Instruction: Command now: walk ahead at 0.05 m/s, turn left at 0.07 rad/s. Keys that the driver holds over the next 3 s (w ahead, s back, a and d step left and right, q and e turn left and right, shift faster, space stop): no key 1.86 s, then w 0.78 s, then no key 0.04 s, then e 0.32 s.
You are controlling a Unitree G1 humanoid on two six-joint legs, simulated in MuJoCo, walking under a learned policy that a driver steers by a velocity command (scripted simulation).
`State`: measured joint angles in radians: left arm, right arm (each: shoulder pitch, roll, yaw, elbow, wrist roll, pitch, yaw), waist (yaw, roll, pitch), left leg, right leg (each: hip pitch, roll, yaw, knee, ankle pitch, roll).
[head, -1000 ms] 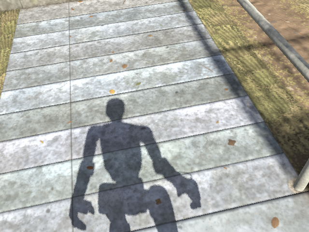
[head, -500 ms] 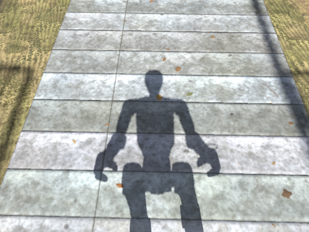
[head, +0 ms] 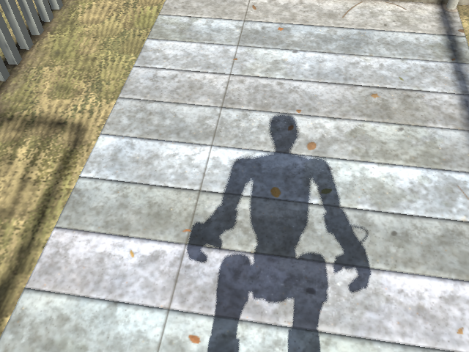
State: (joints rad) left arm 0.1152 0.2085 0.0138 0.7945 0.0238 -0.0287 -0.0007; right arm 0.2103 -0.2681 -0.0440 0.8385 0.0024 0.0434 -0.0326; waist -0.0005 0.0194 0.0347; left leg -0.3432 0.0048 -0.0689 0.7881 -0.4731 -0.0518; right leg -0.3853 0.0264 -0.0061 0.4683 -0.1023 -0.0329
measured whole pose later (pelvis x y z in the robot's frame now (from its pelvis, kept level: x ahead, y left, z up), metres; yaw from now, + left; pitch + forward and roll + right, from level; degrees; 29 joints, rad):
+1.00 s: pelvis +0.05 +0.04 +0.00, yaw -2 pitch -2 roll +0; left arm 0.16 0.21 0.04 1.10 0.00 0.02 0.05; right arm 0.29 -0.19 -0.01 1.08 -0.01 -0.02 -0.03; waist 0.00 -0.01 0.04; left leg -0.11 -0.02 -0.01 0.48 -0.34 0.01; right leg -0.26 -0.02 0.04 0.49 -0.20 0.03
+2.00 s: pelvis +0.07 +0.03 +0.00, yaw -2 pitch -1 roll +0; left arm 0.27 0.19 0.03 1.13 -0.02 -0.01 0.04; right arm 0.43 -0.18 -0.02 1.08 0.02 -0.03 -0.04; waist -0.02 0.01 0.00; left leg -0.11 -0.01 0.00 0.51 -0.39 0.03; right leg -0.33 0.00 0.00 0.69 -0.38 -0.02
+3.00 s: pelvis +0.51 +0.03 +0.01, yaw -8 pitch +1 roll +2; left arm 0.16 0.24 0.07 0.87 -0.01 -0.02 0.01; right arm 0.19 -0.24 -0.05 0.97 -0.01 -0.07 -0.03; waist -0.02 -0.04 0.05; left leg -0.12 -0.04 0.19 0.29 -0.19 0.06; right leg -0.61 -0.08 0.01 0.76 -0.09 0.01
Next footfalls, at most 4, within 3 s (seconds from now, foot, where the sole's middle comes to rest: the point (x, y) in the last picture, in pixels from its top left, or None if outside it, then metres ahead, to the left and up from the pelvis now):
0.06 left None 0.05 0.15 -0.77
2.62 left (209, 329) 0.54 0.12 -0.77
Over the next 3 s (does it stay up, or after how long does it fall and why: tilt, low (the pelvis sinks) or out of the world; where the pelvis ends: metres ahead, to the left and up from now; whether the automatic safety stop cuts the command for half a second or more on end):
stays up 0.51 0.03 0.01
